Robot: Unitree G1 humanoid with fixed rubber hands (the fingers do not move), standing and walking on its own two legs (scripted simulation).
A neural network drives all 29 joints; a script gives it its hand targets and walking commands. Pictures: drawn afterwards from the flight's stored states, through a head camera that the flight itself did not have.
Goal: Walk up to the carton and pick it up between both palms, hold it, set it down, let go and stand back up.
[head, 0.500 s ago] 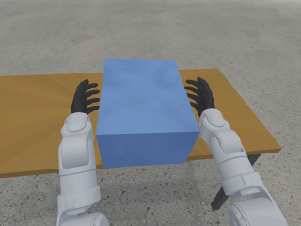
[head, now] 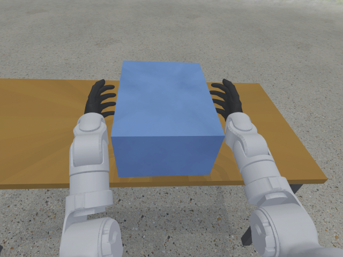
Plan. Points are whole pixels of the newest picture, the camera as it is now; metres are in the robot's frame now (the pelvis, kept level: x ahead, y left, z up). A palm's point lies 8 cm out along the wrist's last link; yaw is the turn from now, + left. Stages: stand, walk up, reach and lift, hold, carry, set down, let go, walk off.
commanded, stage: set down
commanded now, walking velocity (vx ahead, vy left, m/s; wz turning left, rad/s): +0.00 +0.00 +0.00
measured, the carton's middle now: (163, 113) +0.44 +0.03 +0.14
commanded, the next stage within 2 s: none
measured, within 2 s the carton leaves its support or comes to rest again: neither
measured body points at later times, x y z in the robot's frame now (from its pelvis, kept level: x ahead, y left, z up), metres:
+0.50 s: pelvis +0.02 +0.00 +0.00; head +0.01 +0.03 +0.45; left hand +0.39 +0.17 +0.15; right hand +0.40 -0.14 +0.13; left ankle +0.04 +0.11 -0.75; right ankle +0.01 -0.09 -0.75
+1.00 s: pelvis +0.02 -0.01 +0.00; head +0.02 +0.01 +0.45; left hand +0.42 +0.15 +0.12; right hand +0.42 -0.17 +0.11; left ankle +0.04 +0.11 -0.75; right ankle +0.01 -0.09 -0.75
